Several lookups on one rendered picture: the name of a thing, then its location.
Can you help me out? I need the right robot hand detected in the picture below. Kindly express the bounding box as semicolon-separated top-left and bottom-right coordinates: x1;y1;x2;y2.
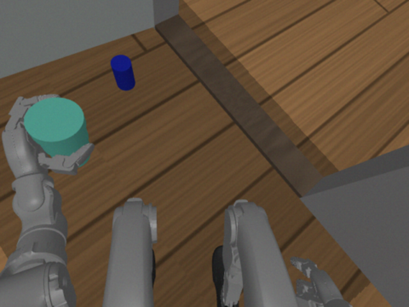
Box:
290;256;344;307

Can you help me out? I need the left robot arm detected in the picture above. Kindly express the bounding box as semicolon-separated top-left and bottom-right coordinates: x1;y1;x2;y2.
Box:
0;173;77;307

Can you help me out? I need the left robot hand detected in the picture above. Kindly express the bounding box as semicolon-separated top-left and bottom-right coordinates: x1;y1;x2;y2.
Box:
2;94;95;179

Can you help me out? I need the right robot foot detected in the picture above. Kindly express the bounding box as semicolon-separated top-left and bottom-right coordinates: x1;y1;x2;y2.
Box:
212;246;239;307

